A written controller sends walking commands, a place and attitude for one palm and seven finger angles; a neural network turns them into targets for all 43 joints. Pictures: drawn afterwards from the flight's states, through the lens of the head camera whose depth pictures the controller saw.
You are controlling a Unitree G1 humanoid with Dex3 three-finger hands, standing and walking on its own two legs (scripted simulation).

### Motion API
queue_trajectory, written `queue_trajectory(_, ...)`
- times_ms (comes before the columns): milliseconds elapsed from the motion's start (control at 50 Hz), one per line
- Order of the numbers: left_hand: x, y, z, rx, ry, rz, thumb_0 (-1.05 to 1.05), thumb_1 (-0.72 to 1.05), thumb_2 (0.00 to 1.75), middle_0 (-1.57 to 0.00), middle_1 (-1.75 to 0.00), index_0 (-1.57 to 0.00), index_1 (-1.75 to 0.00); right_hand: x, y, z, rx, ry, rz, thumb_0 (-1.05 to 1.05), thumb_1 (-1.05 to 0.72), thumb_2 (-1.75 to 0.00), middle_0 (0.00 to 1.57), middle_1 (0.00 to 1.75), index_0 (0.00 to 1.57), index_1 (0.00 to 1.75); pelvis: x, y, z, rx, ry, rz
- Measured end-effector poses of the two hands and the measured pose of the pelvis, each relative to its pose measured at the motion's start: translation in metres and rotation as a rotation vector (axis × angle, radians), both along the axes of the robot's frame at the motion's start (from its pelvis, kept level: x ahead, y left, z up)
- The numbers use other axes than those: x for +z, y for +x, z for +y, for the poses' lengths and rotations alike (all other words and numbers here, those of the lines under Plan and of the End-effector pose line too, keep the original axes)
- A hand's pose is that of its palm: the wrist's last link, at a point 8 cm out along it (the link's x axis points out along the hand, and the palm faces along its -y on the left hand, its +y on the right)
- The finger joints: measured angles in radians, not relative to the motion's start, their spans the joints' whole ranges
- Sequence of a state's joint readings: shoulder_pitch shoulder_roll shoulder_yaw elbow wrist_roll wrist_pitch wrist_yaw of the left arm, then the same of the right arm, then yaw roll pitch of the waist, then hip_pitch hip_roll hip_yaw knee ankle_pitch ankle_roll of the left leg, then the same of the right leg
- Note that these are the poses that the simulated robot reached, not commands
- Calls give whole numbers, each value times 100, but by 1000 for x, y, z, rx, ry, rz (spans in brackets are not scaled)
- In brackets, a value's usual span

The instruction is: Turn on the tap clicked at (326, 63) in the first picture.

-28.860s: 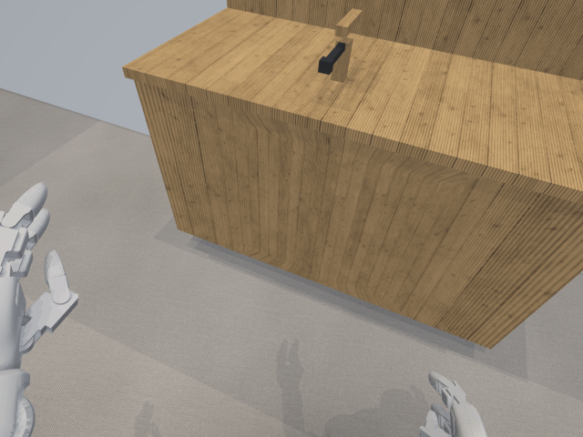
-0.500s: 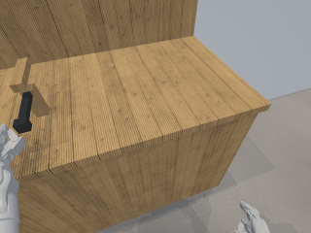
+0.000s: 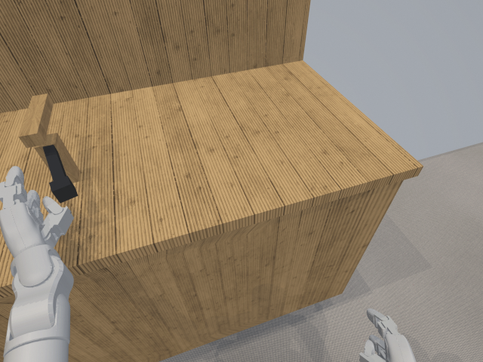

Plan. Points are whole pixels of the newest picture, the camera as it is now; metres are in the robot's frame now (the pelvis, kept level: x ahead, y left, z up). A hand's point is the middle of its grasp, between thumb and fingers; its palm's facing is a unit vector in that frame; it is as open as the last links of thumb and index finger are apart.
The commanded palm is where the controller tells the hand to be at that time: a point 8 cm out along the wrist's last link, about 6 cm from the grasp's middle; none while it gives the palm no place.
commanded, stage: push the lever round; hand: left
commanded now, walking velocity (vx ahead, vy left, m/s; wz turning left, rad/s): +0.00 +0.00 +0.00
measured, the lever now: (63, 189) +0.33 +0.32 +0.13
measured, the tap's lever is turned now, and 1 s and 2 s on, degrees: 16 39 64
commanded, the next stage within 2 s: none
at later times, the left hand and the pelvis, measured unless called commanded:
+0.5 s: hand (91, 204) +0.31 +0.27 +0.12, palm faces +0.74 -0.67 -0.05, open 7.7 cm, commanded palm +0.27 +0.29 +0.12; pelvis -0.01 -0.01 +0.00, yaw +1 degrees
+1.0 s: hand (112, 190) +0.35 +0.25 +0.12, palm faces +0.80 -0.60 -0.04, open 7.7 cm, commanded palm +0.31 +0.27 +0.12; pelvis -0.01 -0.01 +0.00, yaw +1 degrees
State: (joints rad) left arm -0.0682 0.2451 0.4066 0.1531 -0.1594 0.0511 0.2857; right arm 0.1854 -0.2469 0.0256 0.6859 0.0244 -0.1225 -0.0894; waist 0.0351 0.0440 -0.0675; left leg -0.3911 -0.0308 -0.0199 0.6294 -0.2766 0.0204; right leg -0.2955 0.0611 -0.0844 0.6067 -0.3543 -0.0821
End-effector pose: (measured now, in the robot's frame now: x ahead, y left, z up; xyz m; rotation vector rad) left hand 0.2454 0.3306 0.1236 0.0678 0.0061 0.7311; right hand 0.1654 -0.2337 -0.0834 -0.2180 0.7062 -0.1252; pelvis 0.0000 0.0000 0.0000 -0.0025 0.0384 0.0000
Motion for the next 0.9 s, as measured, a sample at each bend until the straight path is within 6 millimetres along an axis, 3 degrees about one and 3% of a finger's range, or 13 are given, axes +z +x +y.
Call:
queue_trajectory(320, 0, 6, -25, 67, -25, -1, 2, 93, 92, -16, -15, -15, -15, 1, 3, -4, 3, -3, 13, 1, -90, -90, 20, 30, 20, 30, 0, -5, -7, 5, 5, -10)
queue_trajectory(900, 2, 35, -58, 180, -54, 18, 1, 92, 92, -16, -15, -15, -15, -9, -13, -14, -14, -1, 87, 1, -91, -90, 20, 30, 20, 30, -1, -11, -12, 12, 5, -2)
